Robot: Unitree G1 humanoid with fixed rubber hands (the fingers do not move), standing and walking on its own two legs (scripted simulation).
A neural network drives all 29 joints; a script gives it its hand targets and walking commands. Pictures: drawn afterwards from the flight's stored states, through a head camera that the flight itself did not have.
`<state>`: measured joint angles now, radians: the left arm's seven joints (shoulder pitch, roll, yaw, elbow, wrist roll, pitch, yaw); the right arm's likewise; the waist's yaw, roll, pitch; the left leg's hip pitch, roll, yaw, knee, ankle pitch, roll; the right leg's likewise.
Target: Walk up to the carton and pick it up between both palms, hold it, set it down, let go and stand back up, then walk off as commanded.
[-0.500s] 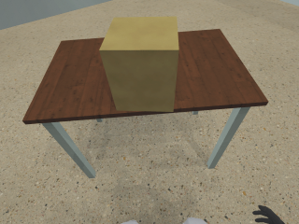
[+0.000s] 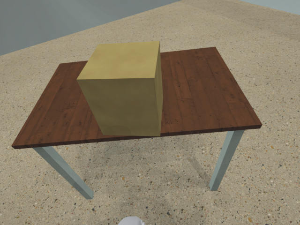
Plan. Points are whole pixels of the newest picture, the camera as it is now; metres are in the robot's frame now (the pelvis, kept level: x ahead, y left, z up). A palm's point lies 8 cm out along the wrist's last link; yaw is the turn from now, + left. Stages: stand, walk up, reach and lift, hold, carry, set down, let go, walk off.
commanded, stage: walk up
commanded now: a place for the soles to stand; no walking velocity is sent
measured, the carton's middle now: (129, 90) +0.53 +0.09 +0.08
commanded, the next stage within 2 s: reach and lift in 1.74 s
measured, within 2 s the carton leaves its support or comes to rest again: neither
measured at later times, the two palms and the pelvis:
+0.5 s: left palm (34, 216) +0.19 +0.39 -0.10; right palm (253, 205) +0.21 -0.25 -0.10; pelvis +0.12 +0.06 -0.01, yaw +0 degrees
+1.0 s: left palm (29, 222) +0.17 +0.40 -0.10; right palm (245, 194) +0.24 -0.24 -0.10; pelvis +0.11 +0.07 -0.01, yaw +1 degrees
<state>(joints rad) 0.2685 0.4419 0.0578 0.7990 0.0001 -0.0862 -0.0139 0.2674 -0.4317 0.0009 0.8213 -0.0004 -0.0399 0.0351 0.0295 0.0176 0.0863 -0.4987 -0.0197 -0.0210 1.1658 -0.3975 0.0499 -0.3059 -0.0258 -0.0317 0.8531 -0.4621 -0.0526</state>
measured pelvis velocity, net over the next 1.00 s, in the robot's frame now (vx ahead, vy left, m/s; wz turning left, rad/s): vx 0.11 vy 0.07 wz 0.02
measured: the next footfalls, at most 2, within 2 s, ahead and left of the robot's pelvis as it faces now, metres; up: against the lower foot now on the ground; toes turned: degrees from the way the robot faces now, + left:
left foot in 0.30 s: +0.22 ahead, +0.18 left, +0.00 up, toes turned +0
right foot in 0.62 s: +0.17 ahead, -0.06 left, +0.00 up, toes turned -2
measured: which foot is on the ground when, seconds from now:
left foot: up 0.00-0.28, down 0.30-1.00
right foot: down 0.00-0.34, up 0.36-0.60, down 0.62-1.00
